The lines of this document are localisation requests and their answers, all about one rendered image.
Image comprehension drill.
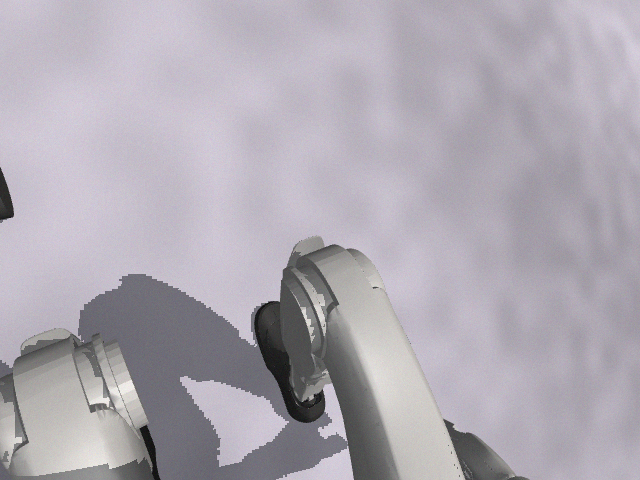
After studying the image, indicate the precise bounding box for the left robot foot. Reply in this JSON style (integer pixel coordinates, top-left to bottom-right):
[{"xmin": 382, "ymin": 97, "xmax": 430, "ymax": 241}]
[{"xmin": 139, "ymin": 425, "xmax": 160, "ymax": 480}]

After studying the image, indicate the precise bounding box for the right robot hand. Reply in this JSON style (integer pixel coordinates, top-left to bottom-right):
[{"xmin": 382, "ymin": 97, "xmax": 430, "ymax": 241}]
[{"xmin": 443, "ymin": 419, "xmax": 517, "ymax": 480}]

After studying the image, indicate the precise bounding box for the right robot foot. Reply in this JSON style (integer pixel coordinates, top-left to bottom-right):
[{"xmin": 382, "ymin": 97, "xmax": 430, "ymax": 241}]
[{"xmin": 254, "ymin": 301, "xmax": 325, "ymax": 423}]

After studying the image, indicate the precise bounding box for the can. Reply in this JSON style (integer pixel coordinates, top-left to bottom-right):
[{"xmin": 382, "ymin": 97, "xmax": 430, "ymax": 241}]
[{"xmin": 0, "ymin": 168, "xmax": 14, "ymax": 220}]

